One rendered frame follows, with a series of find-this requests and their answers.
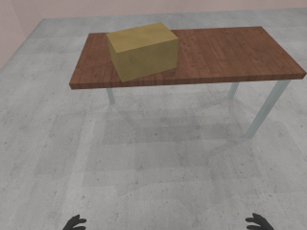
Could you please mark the robot right hand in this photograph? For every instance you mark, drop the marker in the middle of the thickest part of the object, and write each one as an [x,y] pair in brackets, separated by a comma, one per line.
[258,219]

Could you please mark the carton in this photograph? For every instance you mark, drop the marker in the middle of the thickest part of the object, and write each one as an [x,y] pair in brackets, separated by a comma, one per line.
[142,51]

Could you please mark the table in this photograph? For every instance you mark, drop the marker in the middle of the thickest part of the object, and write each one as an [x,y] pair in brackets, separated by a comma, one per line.
[209,55]

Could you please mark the robot left hand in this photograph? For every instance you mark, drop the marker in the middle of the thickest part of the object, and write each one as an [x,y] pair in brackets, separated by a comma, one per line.
[73,222]

